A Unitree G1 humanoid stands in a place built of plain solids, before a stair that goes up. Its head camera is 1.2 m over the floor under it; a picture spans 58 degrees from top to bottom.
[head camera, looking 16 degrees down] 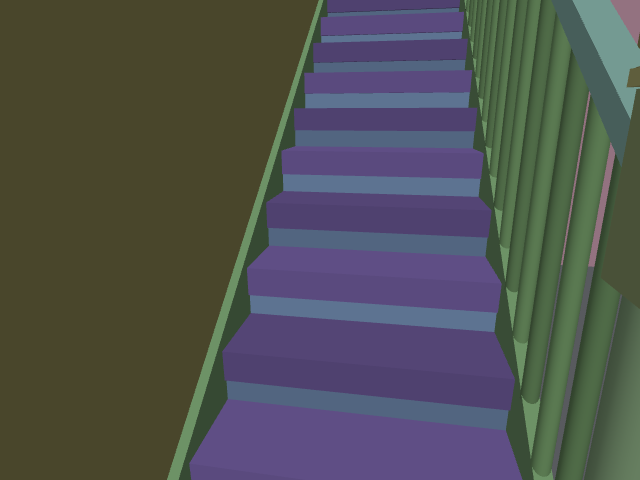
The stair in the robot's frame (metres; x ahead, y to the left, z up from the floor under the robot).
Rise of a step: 0.18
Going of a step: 0.25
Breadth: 0.82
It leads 10 degrees to the right of straight ahead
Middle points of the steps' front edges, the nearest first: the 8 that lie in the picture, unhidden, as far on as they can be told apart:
1.07 -0.11 0.53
1.32 -0.16 0.70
1.56 -0.20 0.88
1.80 -0.24 1.06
2.04 -0.28 1.23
2.28 -0.32 1.41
2.53 -0.37 1.59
2.77 -0.41 1.76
